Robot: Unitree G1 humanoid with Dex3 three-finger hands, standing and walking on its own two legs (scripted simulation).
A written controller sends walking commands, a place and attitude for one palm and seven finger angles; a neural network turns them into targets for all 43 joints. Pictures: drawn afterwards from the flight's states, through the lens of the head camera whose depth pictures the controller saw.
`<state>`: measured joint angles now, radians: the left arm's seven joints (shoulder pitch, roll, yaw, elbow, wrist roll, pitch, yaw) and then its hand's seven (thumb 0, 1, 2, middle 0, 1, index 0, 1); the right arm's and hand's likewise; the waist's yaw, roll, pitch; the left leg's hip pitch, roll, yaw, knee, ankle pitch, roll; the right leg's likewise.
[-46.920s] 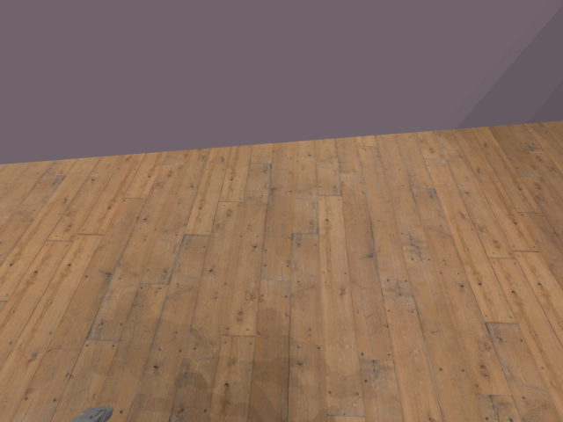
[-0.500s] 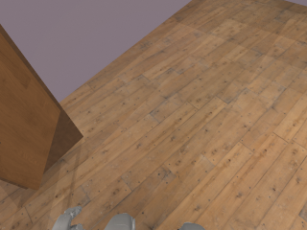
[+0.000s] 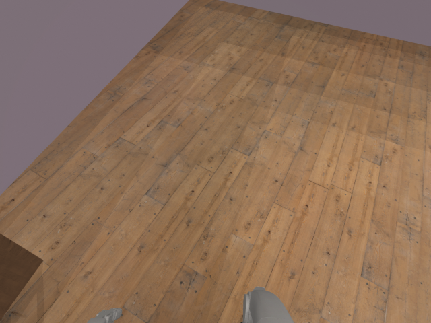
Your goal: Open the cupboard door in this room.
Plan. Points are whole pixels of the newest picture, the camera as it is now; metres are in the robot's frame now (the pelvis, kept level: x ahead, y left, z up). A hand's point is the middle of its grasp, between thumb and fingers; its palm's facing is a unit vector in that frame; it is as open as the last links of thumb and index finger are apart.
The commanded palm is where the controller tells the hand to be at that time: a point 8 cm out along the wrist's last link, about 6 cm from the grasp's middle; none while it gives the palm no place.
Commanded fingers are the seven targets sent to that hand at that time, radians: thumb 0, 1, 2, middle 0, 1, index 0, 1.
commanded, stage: walk to a spot facing it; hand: left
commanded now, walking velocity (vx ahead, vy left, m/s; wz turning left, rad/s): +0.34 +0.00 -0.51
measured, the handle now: out of the picture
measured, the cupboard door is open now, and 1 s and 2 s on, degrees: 41 41 41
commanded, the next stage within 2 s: turn to face it in 1.10 s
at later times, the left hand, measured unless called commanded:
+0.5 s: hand (169, 267) +0.25 +0.11 -0.17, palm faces -0.12 -0.97 -0.23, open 7.3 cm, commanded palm none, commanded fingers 0.00 0.90 0.90 -0.20 -0.30 -0.20 -0.30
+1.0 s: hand (203, 156) +0.58 +0.05 -0.17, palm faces -0.32 -0.92 -0.23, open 7.3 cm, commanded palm none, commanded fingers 0.00 0.90 0.90 -0.20 -0.30 -0.20 -0.30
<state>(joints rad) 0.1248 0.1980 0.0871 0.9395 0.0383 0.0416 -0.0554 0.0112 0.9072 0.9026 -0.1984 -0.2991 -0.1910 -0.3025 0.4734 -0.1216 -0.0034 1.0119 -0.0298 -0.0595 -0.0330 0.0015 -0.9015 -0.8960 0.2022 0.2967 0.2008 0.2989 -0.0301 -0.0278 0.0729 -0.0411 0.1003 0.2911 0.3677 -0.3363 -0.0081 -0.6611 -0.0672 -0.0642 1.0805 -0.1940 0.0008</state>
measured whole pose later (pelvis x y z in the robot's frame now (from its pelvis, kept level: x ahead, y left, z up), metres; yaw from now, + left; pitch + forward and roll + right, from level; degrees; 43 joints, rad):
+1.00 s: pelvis +0.45 -0.12 +0.00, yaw -22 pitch +1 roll +1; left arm 0.19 0.20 0.09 1.01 0.04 -0.01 -0.02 0.02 0.93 0.90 -0.20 -0.30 -0.19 -0.30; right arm 0.35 -0.22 -0.06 1.06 -0.03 -0.05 -0.02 -0.02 -0.94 -0.90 0.20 0.30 0.20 0.30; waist -0.01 0.00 0.05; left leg -0.09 0.07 0.24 0.39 -0.30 -0.02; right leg -0.55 -0.11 -0.07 0.79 -0.21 -0.02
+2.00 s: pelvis +0.67 -0.32 -0.01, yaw +1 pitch +1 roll +3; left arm 0.19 0.18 0.05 0.89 0.03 0.01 0.03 0.01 0.90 0.90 -0.20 -0.30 -0.20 -0.30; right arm 0.15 -0.25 -0.10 0.93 -0.02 0.08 0.03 0.01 -0.90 -0.90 0.20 0.30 0.20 0.30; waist -0.02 0.02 0.07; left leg -0.57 0.01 0.03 1.13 -0.41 -0.05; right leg -0.25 -0.10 -0.13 0.56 -0.32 -0.02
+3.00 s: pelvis +0.71 -0.36 -0.02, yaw +39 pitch +1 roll +1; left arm 0.21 0.24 0.08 0.93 0.02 0.05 0.02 0.01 0.91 0.90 -0.21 -0.30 -0.20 -0.30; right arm 0.11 -0.21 -0.06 0.90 -0.02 0.04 0.02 0.00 -0.90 -0.90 0.20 0.30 0.20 0.30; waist 0.01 -0.06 0.11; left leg -0.33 0.01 0.07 0.65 -0.33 0.03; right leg -0.40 -0.14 -0.14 0.97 -0.54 0.06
